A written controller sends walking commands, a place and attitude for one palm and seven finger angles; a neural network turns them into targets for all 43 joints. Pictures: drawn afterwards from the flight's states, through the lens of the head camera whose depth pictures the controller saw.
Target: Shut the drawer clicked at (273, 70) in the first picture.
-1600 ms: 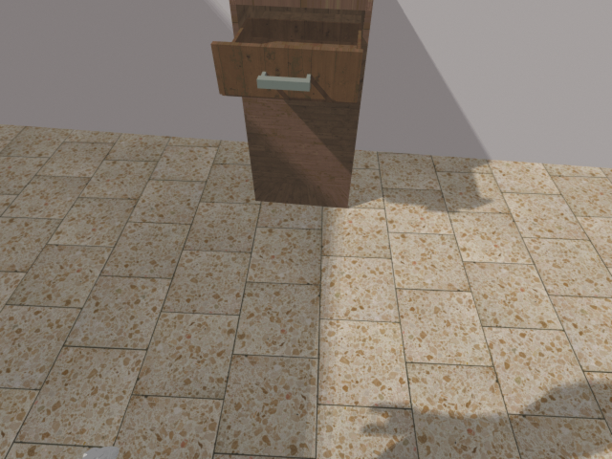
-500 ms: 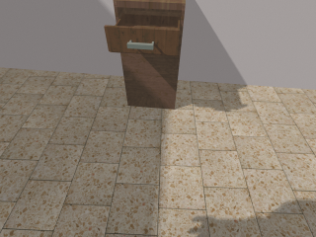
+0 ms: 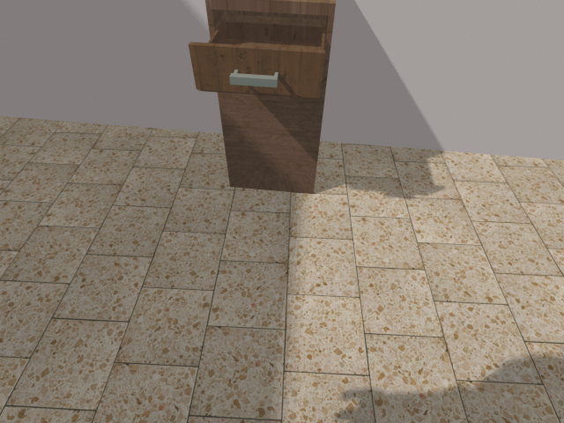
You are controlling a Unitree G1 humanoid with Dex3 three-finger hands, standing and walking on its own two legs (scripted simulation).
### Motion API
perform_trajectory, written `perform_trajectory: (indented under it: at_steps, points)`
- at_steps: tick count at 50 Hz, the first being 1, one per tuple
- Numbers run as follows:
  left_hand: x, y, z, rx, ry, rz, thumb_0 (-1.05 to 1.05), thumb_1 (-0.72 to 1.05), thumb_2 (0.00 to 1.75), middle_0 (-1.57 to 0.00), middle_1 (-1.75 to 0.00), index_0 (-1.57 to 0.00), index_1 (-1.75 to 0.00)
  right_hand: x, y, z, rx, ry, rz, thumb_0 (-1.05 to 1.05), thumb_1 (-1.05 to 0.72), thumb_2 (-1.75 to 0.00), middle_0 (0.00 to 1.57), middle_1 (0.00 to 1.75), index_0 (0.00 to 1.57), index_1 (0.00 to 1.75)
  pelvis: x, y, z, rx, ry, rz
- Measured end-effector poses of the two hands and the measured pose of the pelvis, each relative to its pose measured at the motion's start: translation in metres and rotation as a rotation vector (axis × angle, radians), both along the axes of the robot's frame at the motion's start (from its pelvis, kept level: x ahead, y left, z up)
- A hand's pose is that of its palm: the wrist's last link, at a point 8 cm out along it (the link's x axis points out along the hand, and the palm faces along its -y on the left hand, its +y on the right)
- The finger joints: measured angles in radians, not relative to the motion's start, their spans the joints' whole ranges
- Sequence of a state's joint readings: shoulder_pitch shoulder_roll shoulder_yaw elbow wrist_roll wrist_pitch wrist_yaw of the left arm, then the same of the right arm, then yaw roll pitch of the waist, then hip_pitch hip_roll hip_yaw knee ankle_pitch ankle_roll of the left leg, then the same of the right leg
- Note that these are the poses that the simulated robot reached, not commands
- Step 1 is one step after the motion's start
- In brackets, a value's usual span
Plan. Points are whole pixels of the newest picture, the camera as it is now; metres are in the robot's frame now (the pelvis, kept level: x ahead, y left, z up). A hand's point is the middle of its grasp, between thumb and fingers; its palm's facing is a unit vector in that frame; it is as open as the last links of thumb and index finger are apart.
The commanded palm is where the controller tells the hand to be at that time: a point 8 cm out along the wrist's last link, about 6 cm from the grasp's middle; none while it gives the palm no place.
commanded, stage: walk to a spot facing it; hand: left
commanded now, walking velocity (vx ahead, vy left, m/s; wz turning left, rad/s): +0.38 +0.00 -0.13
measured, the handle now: (255, 76) +1.02 +0.14 +0.00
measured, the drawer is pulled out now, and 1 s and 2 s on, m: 0.30 0.30 0.30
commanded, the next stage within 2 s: take the last steps up to it in 0.84 s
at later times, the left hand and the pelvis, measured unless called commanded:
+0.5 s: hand (189, 397) +0.20 +0.18 -0.19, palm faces -0.11 -0.98 -0.18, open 7.3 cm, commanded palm none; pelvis +0.14 +0.00 -0.02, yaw -6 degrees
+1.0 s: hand (213, 335) +0.32 +0.16 -0.21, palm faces +0.04 -0.99 -0.12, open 7.4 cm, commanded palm none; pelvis +0.35 -0.01 -0.02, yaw -3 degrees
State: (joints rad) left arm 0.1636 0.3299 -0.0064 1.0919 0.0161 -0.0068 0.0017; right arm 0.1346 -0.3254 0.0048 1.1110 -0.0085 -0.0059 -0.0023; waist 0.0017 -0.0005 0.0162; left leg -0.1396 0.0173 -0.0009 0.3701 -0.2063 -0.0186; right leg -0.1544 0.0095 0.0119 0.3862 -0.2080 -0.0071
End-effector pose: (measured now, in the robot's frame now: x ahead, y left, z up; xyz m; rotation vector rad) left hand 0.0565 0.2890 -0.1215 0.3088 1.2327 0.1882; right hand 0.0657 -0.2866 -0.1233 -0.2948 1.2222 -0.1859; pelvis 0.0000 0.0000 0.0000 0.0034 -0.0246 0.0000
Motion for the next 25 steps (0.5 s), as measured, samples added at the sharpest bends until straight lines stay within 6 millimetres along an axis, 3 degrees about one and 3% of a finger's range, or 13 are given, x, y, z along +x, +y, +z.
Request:
perform_trajectory:
  at_steps: [6,12,15,19,25]
  points:
    - [-0.011,-0.015,-0.016,-0.057,0.047,0.030,0.01,0.90,0.89,-0.20,-0.30,-0.20,-0.30,-0.008,0.020,-0.013,0.042,0.041,-0.016,0.00,-0.91,-0.90,0.20,0.30,0.20,0.30,0.018,0.003,-0.006,-0.007,0.012,-0.009]
    - [-0.031,-0.029,-0.041,-0.146,0.164,0.079,0.01,0.90,0.89,-0.20,-0.30,-0.20,-0.30,-0.024,0.055,-0.026,0.079,0.112,-0.082,0.00,-0.91,-0.90,0.20,0.30,0.20,0.30,0.050,0.018,-0.016,-0.012,0.018,-0.026]
    - [-0.024,-0.035,-0.044,-0.166,0.242,0.057,0.01,0.90,0.89,-0.20,-0.30,-0.20,-0.30,-0.038,0.073,-0.027,0.098,0.134,-0.150,0.00,-0.91,-0.90,0.20,0.30,0.20,0.30,0.069,0.021,-0.017,-0.004,0.019,-0.056]
    - [0.026,-0.045,-0.040,-0.183,0.227,0.016,0.01,0.90,0.89,-0.20,-0.30,-0.20,-0.30,-0.070,0.096,-0.020,0.137,0.253,-0.238,0.00,-0.91,-0.90,0.20,0.30,0.20,0.30,0.094,0.015,-0.012,-0.004,0.023,-0.073]
    - [0.147,-0.061,-0.035,-0.155,0.084,-0.071,0.02,0.93,0.89,-0.20,-0.30,-0.20,-0.30,-0.097,0.110,-0.012,0.200,0.468,-0.342,0.00,-0.91,-0.90,0.20,0.30,0.20,0.30,0.139,-0.003,-0.015,-0.011,0.025,-0.099]
